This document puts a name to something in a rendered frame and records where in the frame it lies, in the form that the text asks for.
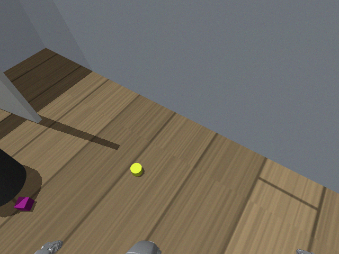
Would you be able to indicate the left robot hand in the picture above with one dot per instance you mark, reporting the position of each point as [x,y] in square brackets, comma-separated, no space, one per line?
[50,248]

